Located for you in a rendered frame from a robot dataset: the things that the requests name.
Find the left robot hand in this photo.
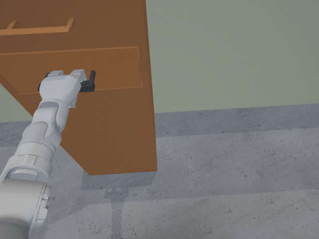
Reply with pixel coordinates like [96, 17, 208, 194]
[39, 69, 87, 108]

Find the robot left upper arm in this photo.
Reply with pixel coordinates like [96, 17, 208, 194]
[0, 178, 51, 239]

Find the handle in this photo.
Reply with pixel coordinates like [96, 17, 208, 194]
[37, 70, 96, 93]
[0, 26, 74, 45]

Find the cabinet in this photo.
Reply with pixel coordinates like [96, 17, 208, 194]
[0, 0, 158, 176]

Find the drawer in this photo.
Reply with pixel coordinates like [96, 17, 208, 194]
[0, 46, 142, 94]

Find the left robot forearm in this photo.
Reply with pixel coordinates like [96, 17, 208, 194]
[0, 98, 69, 185]

